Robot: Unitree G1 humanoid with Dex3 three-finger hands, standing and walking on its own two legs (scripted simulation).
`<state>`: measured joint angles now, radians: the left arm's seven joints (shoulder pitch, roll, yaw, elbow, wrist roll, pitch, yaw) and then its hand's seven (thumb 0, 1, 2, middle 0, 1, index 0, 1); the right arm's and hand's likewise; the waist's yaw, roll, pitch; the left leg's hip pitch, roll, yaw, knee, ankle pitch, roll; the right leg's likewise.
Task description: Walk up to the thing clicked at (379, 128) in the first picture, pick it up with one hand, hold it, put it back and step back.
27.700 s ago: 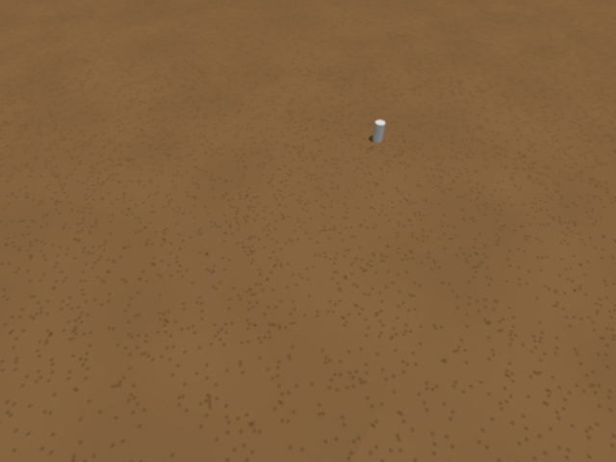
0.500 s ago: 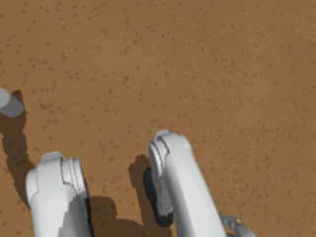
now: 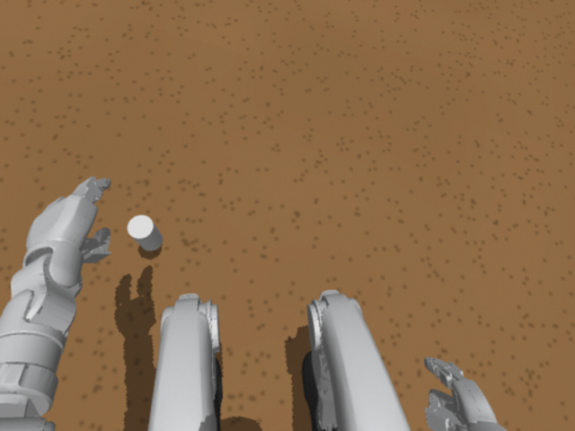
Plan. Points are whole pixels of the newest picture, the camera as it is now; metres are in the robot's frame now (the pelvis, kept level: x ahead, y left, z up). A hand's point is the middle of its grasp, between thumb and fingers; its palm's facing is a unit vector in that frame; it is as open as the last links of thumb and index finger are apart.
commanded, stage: home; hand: left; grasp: from above
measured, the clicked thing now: (146, 234) +0.49 +0.28 -0.42
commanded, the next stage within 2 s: none
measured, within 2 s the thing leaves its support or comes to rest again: neither
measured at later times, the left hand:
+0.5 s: hand (53, 326) +0.26 +0.21 +0.09, palm faces +0.07 -0.95 -0.30, open 7.4 cm
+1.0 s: hand out of the picture +0.22 +0.20 +0.19, palm faces +0.18 -0.97 -0.19, open 7.4 cm
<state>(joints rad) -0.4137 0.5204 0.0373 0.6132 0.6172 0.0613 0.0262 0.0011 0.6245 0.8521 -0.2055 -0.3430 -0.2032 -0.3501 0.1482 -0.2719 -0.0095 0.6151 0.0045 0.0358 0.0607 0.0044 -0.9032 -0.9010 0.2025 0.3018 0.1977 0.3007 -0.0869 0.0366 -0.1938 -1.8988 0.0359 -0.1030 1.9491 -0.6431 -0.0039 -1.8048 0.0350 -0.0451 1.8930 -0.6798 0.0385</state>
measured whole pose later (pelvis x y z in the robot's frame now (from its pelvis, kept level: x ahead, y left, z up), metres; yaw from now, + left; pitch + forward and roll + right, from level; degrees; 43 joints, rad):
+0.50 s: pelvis +0.04 +0.00 +0.17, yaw +5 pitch +20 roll -4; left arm 0.21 0.28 0.03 0.10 0.02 0.38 0.08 0.01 0.90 0.90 -0.20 -0.30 -0.20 -0.30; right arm 0.18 -0.19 0.07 0.54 0.04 -0.11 -0.12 0.01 -0.90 -0.90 0.20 0.30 0.20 0.30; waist -0.06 0.04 -0.17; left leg -1.14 0.03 -0.08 1.33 -0.54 -0.02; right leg -1.05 0.01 -0.05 1.27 -0.57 0.02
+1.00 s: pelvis +0.08 +0.00 +0.24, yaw +7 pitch +11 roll -3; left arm 0.52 0.22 0.04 -0.14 -0.06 0.46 0.02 0.01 0.90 0.90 -0.20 -0.30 -0.20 -0.30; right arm 0.28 -0.22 0.04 0.49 0.01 -0.21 -0.18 0.01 -0.90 -0.90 0.20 0.30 0.20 0.30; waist -0.04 0.05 -0.18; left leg -0.73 0.02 -0.07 1.02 -0.48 -0.01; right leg -0.63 0.00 -0.05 0.95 -0.51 0.02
